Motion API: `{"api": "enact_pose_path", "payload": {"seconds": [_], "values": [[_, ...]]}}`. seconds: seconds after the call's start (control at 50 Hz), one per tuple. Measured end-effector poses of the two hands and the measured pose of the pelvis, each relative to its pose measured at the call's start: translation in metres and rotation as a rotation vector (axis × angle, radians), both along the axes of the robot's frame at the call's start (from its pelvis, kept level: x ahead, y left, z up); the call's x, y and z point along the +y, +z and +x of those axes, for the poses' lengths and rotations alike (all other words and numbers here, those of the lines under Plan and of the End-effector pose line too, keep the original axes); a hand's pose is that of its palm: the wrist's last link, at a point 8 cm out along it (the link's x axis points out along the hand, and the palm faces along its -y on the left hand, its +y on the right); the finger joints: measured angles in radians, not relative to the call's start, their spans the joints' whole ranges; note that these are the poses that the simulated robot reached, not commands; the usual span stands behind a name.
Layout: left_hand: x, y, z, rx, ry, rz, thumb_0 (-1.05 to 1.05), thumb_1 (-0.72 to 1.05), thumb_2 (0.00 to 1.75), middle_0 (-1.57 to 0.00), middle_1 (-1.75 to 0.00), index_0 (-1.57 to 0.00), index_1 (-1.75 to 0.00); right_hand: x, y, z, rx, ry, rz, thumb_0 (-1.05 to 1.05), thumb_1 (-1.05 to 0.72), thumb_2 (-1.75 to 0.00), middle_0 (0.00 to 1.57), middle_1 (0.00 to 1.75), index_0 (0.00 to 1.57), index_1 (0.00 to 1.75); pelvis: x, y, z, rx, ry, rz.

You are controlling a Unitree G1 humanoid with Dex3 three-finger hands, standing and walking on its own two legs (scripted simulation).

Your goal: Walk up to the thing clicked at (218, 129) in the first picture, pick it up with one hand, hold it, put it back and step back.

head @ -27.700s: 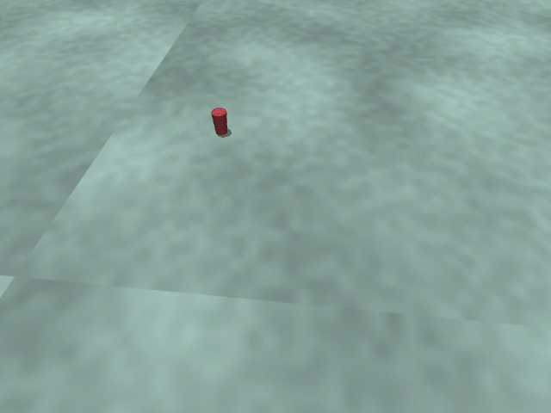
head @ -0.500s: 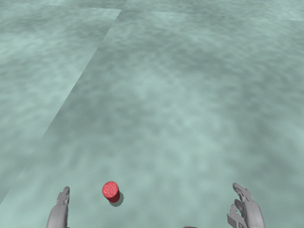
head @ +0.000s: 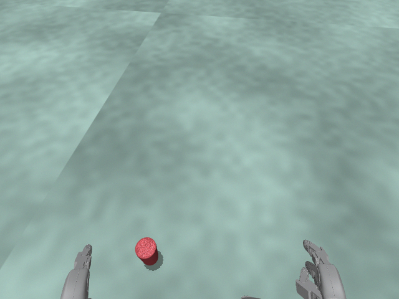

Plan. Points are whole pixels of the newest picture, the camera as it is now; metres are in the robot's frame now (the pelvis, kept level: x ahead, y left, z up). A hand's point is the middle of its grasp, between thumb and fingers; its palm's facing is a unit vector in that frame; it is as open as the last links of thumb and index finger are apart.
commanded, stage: home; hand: left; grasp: from the side
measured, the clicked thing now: (148, 252) +0.41 +0.23 -0.65
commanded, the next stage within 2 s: stand in 0.32 s
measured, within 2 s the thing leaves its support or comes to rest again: neither
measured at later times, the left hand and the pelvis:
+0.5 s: hand (108, 289) +0.17 +0.18 -0.06, palm faces +0.10 -0.95 -0.29, open 17.2 cm; pelvis +0.00 +0.00 +0.00, yaw +0 degrees
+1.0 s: hand out of the picture +0.13 +0.23 -0.11, palm faces -0.03 -0.94 -0.34, open 7.8 cm; pelvis +0.00 +0.01 +0.02, yaw +0 degrees
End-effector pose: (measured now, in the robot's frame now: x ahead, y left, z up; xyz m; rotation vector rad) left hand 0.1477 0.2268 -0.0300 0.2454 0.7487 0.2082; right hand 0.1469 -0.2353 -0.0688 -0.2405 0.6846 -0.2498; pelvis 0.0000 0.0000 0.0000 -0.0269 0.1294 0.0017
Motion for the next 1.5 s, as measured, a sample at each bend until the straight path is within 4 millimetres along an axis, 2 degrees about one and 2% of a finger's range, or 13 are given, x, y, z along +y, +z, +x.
{"api": "enact_pose_path", "payload": {"seconds": [0.44,0.52,0.64,0.78,0.86,0.98,1.12,1.3,1.5], "values": [[0.003,0.0,0.003,0.0,-0.002,-0.004,-0.01,-0.52,0.06,-0.05,-0.06,-0.06,-0.06,0.001,0.001,0.003,-0.004,-0.004,-0.012,0.01,-0.9,-0.9,0.21,0.3,0.21,0.3,0.003,0.0,0.003,0.007,-0.002,-0.003],[0.004,0.001,0.004,-0.004,-0.001,-0.001,-0.01,-0.48,0.11,-0.08,-0.1,-0.09,-0.1,0.002,0.002,0.004,-0.004,-0.004,-0.014,0.01,-0.9,-0.9,0.21,0.3,0.21,0.3,0.003,0.0,0.004,0.006,-0.002,-0.004],[0.004,0.0,0.005,-0.004,-0.001,-0.003,-0.01,-0.22,0.36,-0.15,-0.22,-0.16,-0.21,0.002,0.002,0.005,-0.005,-0.002,-0.012,0.01,-0.9,-0.9,0.21,0.3,0.21,0.3,0.004,0.0,0.005,0.003,-0.001,-0.004],[0.005,0.0,0.004,-0.002,0.0,-0.005,0.0,0.25,0.71,-0.19,-0.28,-0.2,-0.27,0.003,0.002,0.004,-0.005,-0.002,-0.013,0.01,-0.9,-0.9,0.21,0.3,0.21,0.3,0.004,0.0,0.004,0.001,-0.001,-0.005],[0.016,-0.019,0.004,0.031,-0.095,0.035,0.0,0.53,0.81,-0.2,-0.29,-0.2,-0.29,-0.003,-0.011,-0.003,0.162,0.126,-0.05,0.01,-0.9,-0.9,0.21,0.3,0.21,0.3,0.004,0.005,-0.002,-0.057,-0.005,0.016],[0.046,-0.04,-0.021,0.182,-0.078,0.044,0.01,0.78,0.87,-0.2,-0.3,-0.21,-0.29,-0.028,-0.014,-0.03,0.322,0.092,-0.033,0.01,-0.9,-0.9,0.21,0.3,0.21,0.3,0.005,0.016,-0.003,-0.103,-0.006,0.033],[0.066,-0.045,-0.063,0.344,-0.009,0.054,0.01,0.88,0.89,-0.2,-0.3,-0.21,-0.3,-0.044,-0.01,-0.067,0.444,0.024,-0.031,0.01,-0.9,-0.9,0.21,0.3,0.21,0.3,0.007,0.032,0.0,-0.139,-0.004,0.031],[0.068,-0.041,-0.096,0.463,0.039,0.036,0.01,0.9,0.9,-0.2,-0.3,-0.21,-0.3,-0.038,-0.008,-0.096,0.544,-0.001,0.007,0.01,-0.9,-0.9,0.2,0.3,0.21,0.3,0.009,0.048,-0.003,-0.177,-0.005,0.034],[0.067,-0.036,-0.11,0.512,0.054,0.034,0.01,0.9,0.9,-0.2,-0.3,-0.21,-0.3,-0.037,-0.009,-0.105,0.573,-0.009,0.038,0.01,-0.9,-0.9,0.21,0.3,0.21,0.3,0.006,0.055,-0.008,-0.191,-0.008,0.035]]}}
